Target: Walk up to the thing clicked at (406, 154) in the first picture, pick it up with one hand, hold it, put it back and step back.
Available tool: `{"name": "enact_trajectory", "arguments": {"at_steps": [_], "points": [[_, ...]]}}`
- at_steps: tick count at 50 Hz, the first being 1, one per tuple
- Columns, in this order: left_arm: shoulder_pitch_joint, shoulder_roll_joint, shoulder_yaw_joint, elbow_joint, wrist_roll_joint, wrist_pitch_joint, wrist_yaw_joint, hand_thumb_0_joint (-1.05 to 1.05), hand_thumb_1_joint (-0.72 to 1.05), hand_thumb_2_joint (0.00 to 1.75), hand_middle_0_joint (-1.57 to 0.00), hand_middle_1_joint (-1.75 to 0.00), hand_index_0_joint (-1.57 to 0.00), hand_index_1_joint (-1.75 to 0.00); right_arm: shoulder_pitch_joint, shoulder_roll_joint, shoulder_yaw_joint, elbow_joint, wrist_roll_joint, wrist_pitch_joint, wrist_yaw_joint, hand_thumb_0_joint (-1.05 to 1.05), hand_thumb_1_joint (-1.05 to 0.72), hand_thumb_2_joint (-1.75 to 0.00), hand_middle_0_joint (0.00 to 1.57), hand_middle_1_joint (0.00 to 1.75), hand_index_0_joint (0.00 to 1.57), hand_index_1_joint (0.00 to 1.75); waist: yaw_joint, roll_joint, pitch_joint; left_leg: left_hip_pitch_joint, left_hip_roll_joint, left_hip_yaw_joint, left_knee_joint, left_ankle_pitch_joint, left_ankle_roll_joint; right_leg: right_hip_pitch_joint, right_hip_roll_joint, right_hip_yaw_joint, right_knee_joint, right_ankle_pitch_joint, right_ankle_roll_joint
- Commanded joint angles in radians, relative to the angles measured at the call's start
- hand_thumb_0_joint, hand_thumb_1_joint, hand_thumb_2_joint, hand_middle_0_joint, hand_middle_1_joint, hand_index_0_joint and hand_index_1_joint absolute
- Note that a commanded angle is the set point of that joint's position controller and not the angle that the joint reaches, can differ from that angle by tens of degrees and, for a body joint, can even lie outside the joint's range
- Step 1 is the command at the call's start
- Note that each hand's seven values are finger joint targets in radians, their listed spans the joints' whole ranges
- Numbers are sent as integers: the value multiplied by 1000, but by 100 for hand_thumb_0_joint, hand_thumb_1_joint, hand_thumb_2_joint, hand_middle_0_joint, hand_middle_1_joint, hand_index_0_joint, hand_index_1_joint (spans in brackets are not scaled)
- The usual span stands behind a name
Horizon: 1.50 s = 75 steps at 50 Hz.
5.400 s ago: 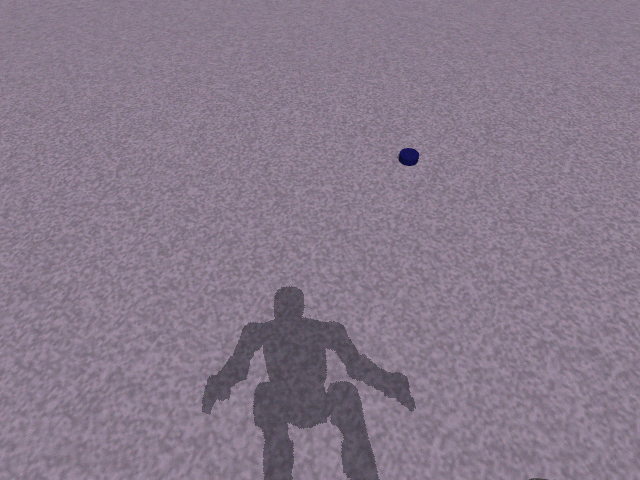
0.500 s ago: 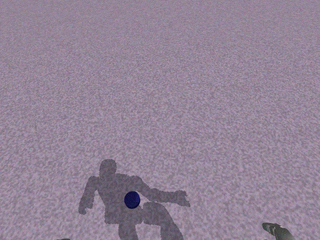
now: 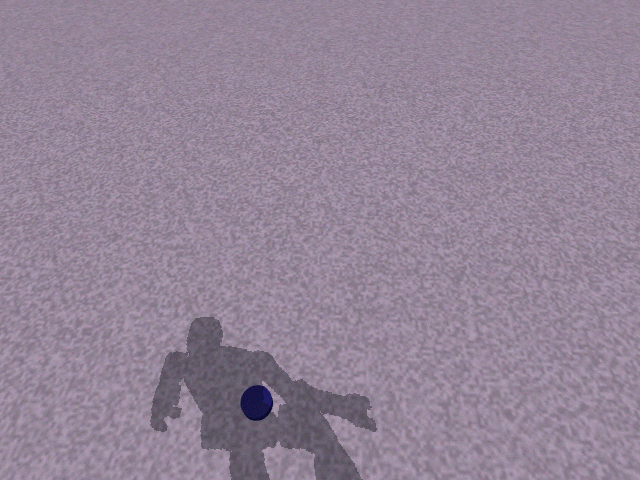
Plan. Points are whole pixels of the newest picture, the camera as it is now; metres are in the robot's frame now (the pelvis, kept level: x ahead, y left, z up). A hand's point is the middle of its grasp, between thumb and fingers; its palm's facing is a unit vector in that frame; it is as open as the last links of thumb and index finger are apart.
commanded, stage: walk up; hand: left
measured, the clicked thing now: (256, 402) +0.42 +0.22 -0.76
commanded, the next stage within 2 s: stand in 0.14 s
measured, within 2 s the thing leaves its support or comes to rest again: neither
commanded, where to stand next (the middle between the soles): +0.03 -0.02 m, yaw -1 degrees
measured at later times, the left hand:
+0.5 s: hand out of the picture +0.08 +0.25 -0.16, palm faces -0.02 -0.94 -0.34, open 7.4 cm
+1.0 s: hand out of the picture +0.10 +0.25 -0.16, palm faces -0.01 -0.94 -0.34, open 7.4 cm
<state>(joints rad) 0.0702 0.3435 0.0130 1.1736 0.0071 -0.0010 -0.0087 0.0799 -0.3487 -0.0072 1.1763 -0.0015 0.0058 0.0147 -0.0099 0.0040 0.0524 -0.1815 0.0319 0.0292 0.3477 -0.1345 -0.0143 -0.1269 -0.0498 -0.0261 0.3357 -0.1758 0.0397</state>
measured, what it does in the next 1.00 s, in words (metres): stands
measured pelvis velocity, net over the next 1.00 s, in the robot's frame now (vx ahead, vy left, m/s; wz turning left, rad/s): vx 0.02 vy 0.00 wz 0.01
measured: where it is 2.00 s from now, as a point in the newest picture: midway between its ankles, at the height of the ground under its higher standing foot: outside the picture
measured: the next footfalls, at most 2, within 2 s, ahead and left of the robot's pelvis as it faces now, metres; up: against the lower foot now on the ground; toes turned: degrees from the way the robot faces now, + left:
none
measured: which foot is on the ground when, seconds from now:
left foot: down 0.00-1.00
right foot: down 0.00-1.00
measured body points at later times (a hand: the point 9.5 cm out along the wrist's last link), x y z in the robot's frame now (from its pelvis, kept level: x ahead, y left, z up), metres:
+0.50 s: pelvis +0.01 +0.00 +0.00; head +0.02 +0.00 +0.45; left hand +0.08 +0.30 -0.13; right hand +0.10 -0.30 -0.13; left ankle +0.03 +0.13 -0.75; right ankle +0.00 -0.14 -0.75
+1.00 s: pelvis +0.02 +0.00 +0.00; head +0.03 +0.00 +0.45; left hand +0.10 +0.30 -0.13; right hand +0.11 -0.30 -0.13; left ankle +0.03 +0.13 -0.75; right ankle +0.00 -0.14 -0.75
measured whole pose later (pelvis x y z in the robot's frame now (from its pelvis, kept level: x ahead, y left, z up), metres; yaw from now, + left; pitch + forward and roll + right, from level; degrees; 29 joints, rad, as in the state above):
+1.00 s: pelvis +0.02 +0.00 +0.00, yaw +0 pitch -2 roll +0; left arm 0.10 0.35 0.01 1.13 0.01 0.00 -0.01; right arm 0.09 -0.35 0.00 1.14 -0.01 0.00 0.01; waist 0.00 0.00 0.04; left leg -0.14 0.03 0.02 0.33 -0.16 -0.02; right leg -0.08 -0.06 -0.03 0.31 -0.20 0.04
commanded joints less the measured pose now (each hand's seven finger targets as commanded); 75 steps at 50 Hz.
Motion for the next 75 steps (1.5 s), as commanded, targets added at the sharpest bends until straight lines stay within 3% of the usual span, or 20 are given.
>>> {"name": "enact_trajectory", "arguments": {"at_steps": [1, 6, 7, 12, 23, 32, 38, 57, 63, 68, 75], "points": [[-46, 212, 32, -58, -2, -25, 14, 0, 90, 90, -20, -30, -20, -30, -68, -214, -35, -63, 1, -27, -11, 0, -90, -90, 20, 30, 20, 30, 6, -2, -92, 45, 106, -106, -67, 26, 31, -3, -86, 72, -63, 67, -45], [-44, 211, 34, -60, 0, -25, 13, 0, 90, 90, -20, -30, -20, -30, -68, -217, -36, -66, 1, -27, -10, 0, -90, -90, 20, 30, 20, 30, 4, 7, -88, 43, 105, -108, -75, 0, 30, -4, -88, 71, -64, 64, -44], [-30, 212, 32, -60, 5, -25, 13, 0, 90, 90, -20, -30, -20, -30, -57, -209, -35, -71, -11, -28, -11, 0, -90, -90, 20, 30, 20, 30, 1, -3, -92, 41, 107, -111, -84, -24, 23, -3, -89, 70, -70, 14, -40], [-30, 210, 31, -75, 7, -28, 11, 0, 90, 90, -20, -30, -20, -30, -55, -218, -39, -78, -11, -30, -12, 0, -90, -90, 20, 30, 20, 30, -2, 2, -67, 28, 102, -112, -83, -47, 22, -23, -90, 75, -82, -9, -41], [-7, 217, 31, -90, 5, -32, 14, 0, 90, 90, -20, -30, -20, -30, -66, -214, -38, -91, -7, -36, -15, 0, -90, -90, 20, 30, 20, 30, 5, 0, -98, 86, 111, -101, -53, 131, 25, 11, -94, 65, -68, 107, -38], [3, 217, 32, -90, 7, -25, 15, 0, 90, 90, -20, -30, -20, -30, -56, -221, -37, -92, -8, -31, -18, 0, -90, -90, 20, 30, 20, 30, 7, 8, -84, 74, 109, -98, -63, 88, 24, 19, -96, 66, -76, 80, -42], [2, 223, 32, -97, 7, -26, 16, 0, 90, 90, -20, -30, -20, -30, -47, -219, -36, -94, -7, -36, -20, 0, -90, -90, 20, 30, 20, 30, 8, -2, -105, 96, 114, -94, -52, 171, 25, 36, -100, 63, -68, 143, -41], [2, 222, 31, -103, 8, -26, 15, 0, 90, 90, -20, -30, -20, -30, -42, -218, -36, -98, -7, -32, -17, 0, -90, -90, 20, 30, 20, 30, 6, -6, -74, 74, 103, -99, -65, 92, 24, 25, -98, 57, -85, 84, -41], [5, 222, 31, -109, 7, -27, 16, 0, 90, 90, -20, -30, -20, -30, -30, -216, -34, -98, -9, -33, -19, 0, -90, -90, 20, 30, 20, 30, 4, 3, -96, 84, 105, -91, -52, 158, 24, 48, -104, 60, -74, 151, -42], [24, 216, 29, -104, 6, -25, 16, 0, 90, 90, -20, -30, -20, -30, -41, -222, -35, -100, -5, -34, -21, 0, -90, -90, 20, 30, 20, 30, 16, 4, -89, 93, 107, -94, -52, 170, 26, 46, -99, 53, -72, 140, -40], [11, 226, 31, -108, 5, -25, 18, 0, 90, 90, -20, -30, -20, -30, -31, -216, -34, -100, -8, -33, -20, 0, -90, -90, 20, 30, 20, 30, 7, -4, -84, 89, 109, -94, -58, 152, 26, 41, -101, 57, -72, 123, -44]]}}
